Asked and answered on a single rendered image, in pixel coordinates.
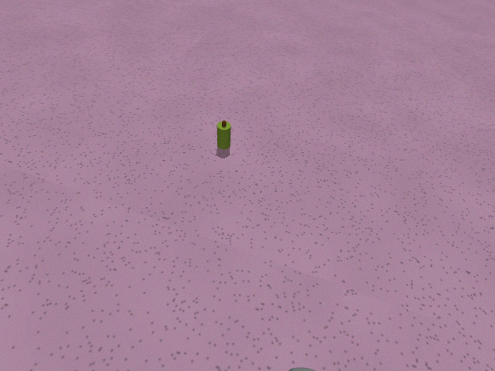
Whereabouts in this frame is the bottle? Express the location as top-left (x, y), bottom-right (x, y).
top-left (217, 121), bottom-right (231, 149)

